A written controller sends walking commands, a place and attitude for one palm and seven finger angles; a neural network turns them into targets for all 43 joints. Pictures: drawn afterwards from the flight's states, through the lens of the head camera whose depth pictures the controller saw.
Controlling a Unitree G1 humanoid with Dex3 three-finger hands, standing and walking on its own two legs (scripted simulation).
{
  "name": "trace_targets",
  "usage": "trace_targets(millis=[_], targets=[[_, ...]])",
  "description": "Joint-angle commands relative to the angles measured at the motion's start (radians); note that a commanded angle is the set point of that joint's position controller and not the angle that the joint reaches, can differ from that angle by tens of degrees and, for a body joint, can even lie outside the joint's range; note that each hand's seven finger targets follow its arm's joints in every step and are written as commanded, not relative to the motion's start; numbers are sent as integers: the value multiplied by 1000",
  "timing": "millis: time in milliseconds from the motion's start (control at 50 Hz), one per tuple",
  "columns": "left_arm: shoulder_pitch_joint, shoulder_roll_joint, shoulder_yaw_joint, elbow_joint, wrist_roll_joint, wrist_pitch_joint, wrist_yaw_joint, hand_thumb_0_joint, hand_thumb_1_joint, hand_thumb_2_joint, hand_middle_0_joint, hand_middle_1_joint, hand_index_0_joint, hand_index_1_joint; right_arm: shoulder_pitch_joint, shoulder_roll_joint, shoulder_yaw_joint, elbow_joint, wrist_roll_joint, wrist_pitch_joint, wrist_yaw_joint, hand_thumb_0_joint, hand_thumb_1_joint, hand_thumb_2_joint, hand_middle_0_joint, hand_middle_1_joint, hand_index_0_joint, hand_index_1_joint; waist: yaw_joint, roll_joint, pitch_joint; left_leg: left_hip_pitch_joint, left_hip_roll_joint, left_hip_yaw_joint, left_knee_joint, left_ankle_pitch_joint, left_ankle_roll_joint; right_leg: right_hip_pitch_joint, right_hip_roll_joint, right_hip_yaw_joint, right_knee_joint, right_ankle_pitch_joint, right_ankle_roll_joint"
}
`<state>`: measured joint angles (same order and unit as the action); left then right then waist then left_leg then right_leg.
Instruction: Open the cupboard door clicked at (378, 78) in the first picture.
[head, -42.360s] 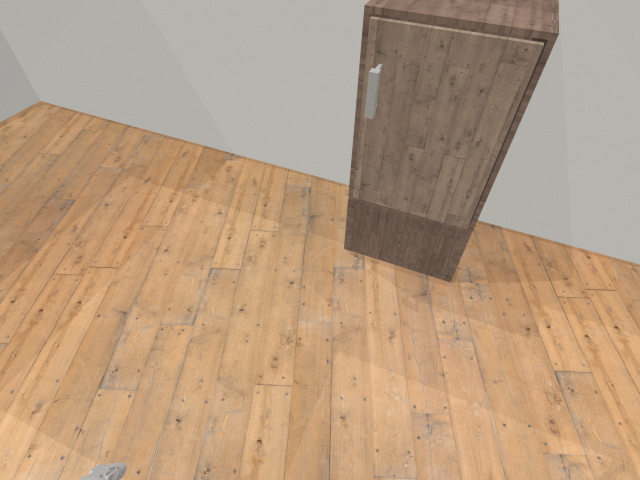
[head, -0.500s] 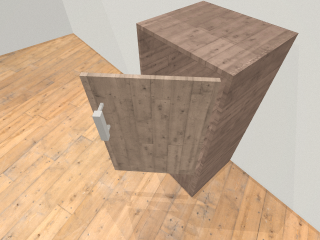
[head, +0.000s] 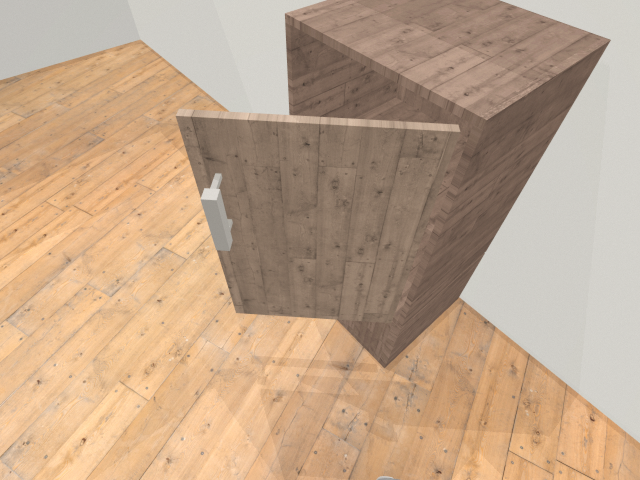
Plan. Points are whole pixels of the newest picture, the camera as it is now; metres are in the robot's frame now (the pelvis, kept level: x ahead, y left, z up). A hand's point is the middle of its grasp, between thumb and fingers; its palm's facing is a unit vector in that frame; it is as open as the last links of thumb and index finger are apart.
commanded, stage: come to a stop and stand still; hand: left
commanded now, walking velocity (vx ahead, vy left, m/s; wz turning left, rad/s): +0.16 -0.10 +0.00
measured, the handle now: (220, 212) +0.52 +0.21 -0.02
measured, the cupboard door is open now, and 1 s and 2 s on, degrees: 45 45 45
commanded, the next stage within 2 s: look again from close up in 1.36 s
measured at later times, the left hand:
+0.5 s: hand out of the picture +0.02 +0.16 -0.17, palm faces +0.06 -0.98 -0.19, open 7.4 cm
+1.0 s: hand out of the picture -0.02 +0.20 -0.17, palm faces +0.04 -0.98 -0.20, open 7.4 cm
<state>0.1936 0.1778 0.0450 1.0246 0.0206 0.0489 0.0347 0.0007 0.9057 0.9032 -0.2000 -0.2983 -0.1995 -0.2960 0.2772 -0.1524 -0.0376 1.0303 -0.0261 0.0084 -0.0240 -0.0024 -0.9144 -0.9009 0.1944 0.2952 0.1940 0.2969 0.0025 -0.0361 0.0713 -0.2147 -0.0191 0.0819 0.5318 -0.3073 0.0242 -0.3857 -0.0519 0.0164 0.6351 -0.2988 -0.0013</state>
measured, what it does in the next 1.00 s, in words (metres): steps on the spot: right foot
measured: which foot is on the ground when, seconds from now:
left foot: down 0.00-1.00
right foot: up 0.00-0.10, down 0.12-1.00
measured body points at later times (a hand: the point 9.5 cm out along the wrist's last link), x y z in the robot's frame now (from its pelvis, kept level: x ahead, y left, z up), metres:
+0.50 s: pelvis +0.02 +0.00 +0.00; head +0.01 +0.00 +0.45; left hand +0.01 +0.21 -0.16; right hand +0.06 -0.23 -0.15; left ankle -0.01 +0.11 -0.73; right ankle +0.00 -0.11 -0.73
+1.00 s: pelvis -0.03 +0.02 +0.01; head -0.04 +0.03 +0.46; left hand -0.03 +0.25 -0.15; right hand +0.00 -0.21 -0.15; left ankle -0.01 +0.11 -0.73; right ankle +0.00 -0.11 -0.73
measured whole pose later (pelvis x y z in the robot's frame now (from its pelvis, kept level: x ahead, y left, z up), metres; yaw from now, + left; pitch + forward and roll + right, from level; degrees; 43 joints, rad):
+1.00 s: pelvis -0.03 +0.02 +0.01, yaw +1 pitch -3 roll +0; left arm 0.32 0.17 -0.01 1.05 0.02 0.00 0.04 0.00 0.90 0.90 -0.20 -0.30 -0.20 -0.30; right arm 0.26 -0.17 -0.01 1.10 -0.01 0.00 -0.01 0.00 -0.92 -0.90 0.20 0.30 0.20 0.30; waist 0.01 -0.02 0.02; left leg -0.19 -0.03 0.07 0.46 -0.23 0.05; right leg -0.20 -0.03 0.00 0.46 -0.21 0.03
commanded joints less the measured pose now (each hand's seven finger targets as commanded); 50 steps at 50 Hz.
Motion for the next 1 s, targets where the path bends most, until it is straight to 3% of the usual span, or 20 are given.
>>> trace_targets(millis=[0, 60, 100, 120, 140, 160, 200, 220, 240, 260, 280, 300, 340, 380, 460, 520, 600, 760, 980], targets=[[86, 25, 1, -38, 11, -27, -13, 0, 900, 900, -200, -300, -200, -300, -36, -135, -12, -44, -5, -31, -10, 0, -900, -900, 200, 300, 200, 300, 39, 137, 0, -203, 251, -274, -355, -208, 115, 140, 23, -14, 106, -52, -17], [107, 8, -15, -20, 10, -47, -19, 0, 900, 900, -200, -300, -200, -300, 29, -112, -3, -10, -6, -28, -10, 0, -900, -900, 200, 300, 200, 300, 18, 101, 48, -97, 205, -242, -285, -190, 85, 120, 29, -17, -123, -46, -23], [137, 33, -18, -2, 4, -63, -14, 0, 900, 900, -200, -300, -200, -300, 58, -88, 4, 5, 1, -36, -8, 0, -900, -900, 200, 300, 200, 300, 10, 89, 35, -52, 154, -184, -210, -41, 53, 146, -12, 54, -197, 47, -45], [151, 46, -19, 4, 4, -70, -10, 0, 900, 900, -200, -300, -200, -300, 67, -70, 8, 12, 5, -44, -7, 0, -900, -900, 200, 300, 200, 300, 8, 108, 16, -21, 132, -153, -167, 90, 45, 162, -36, 76, -204, 154, -53], [158, 57, -16, 16, 2, -80, -9, 0, 900, 900, -200, -300, -200, -300, 70, -67, 10, 15, 6, -45, -9, 0, -900, -900, 200, 300, 200, 300, -1, -17, -42, 16, 118, -104, -112, 162, 25, 191, -42, 102, -200, 248, -60], [151, 61, -19, 26, -3, -83, -7, 0, 900, 900, -200, -300, -200, -300, 71, -71, 10, 25, 8, -44, -11, 0, -900, -900, 200, 300, 200, 300, -7, -74, -58, 36, 105, -79, -91, 165, 11, 197, -61, 112, -214, 294, -63], [132, 59, -25, 29, -6, -81, -5, 0, 900, 900, -200, -300, -200, -300, 77, -67, 16, 49, 10, -41, -11, 0, -900, -900, 200, 300, 200, 300, -14, -53, -30, 62, 106, -79, -122, 162, 3, 166, -61, 98, -223, 269, -61], [130, 179, -42, -28, 5, -77, 6, 0, 900, 900, -200, -300, -200, -300, 24, -136, 15, -34, 1, -37, -9, 0, -900, -900, 200, 300, 200, 300, -28, -29, -8, 30, 92, -124, -113, 278, 11, 158, -11, 43, -178, 277, -45], [180, 103, -33, -26, -1, -73, 10, 0, 900, 900, -200, -300, -200, -300, 12, -131, -2, -31, 4, -56, -9, 0, -900, -900, 200, 300, 200, 300, 8, -21, -90, 16, 122, -117, -48, 285, 6, 178, -34, 61, -158, 244, -36], [186, 97, -37, -31, -3, -76, 12, 0, 900, 900, -200, -300, -200, -300, 26, -115, 0, -31, 7, -57, -11, 0, -900, -900, 200, 300, 200, 300, -3, 18, -159, 38, 109, -114, -24, 284, 7, 213, -43, 80, -157, 299, -50], [187, 92, -32, -35, -4, -78, 12, 0, 900, 900, -200, -300, -200, -300, 30, -101, -1, -27, 9, -54, -15, 0, -900, -900, 200, 300, 200, 300, -8, 37, -168, 34, 99, -108, -6, 257, 4, 214, -53, 92, -163, 325, -60], [186, 92, -30, -36, -3, -77, 12, 0, 900, 900, -200, -300, -200, -300, 32, -95, -1, -25, 11, -48, -17, 0, -900, -900, 200, 300, 200, 300, -13, 57, -140, 21, 93, -100, 2, 236, 2, 199, -59, 99, -167, 342, -67], [192, 93, -28, -32, -2, -79, 13, 0, 900, 900, -200, -300, -200, -300, 33, -83, 2, -27, 10, -36, -15, 0, -900, -900, 200, 300, 200, 300, -20, 12, -86, -16, 81, -84, 4, 168, 3, 190, -68, 109, -182, 363, -71], [185, 92, -24, -37, -1, -75, 14, 0, 900, 900, -200, -300, -200, -300, 31, -89, -2, -22, 12, -31, -15, 0, -900, -900, 200, 300, 200, 300, -22, 23, -28, -28, 87, -94, -16, 189, 5, 151, -57, 96, -179, 344, -65], [202, 96, -23, -36, -2, -78, 17, 0, 900, 900, -200, -300, -200, -300, 16, -106, -5, -14, 14, -36, -17, 0, -900, -900, 200, 300, 200, 300, -13, 35, -62, 21, 103, -98, -26, 303, 9, 185, -51, 72, -153, 449, -52], [192, 90, -25, -39, -2, -74, 18, 0, 900, 900, -200, -300, -200, -300, -5, -110, -4, -14, 13, -34, -15, 0, -900, -900, 200, 300, 200, 300, -6, 32, -47, 26, 114, -103, -51, 324, 14, 180, -42, 65, -164, 403, -45], [170, 103, -24, -48, -3, -69, 14, 0, 900, 900, -200, -300, -200, -300, -37, -129, -5, -19, 13, -29, -10, 0, -900, -900, 200, 300, 200, 300, -6, 33, 1, -4, 108, -113, -89, 201, 14, 149, -43, 74, -202, 268, -37], [155, 104, -32, -43, -3, -66, 12, 0, 900, 900, -200, -300, -200, -300, -48, -131, 4, -2, 13, -27, 2, 0, -900, -900, 200, 300, 200, 300, -2, 18, 7, -19, 109, -130, -160, 89, 14, 150, -39, 70, -254, 122, -21], [189, 79, -38, -9, 0, -62, 11, 0, 900, 900, -200, -300, -200, -300, -9, -131, 4, 37, 16, -27, 7, 0, -900, -900, 200, 300, 200, 300, 3, 36, 8, -66, 122, -169, -250, -50, 21, 173, -38, 41, -252, 95, -11]])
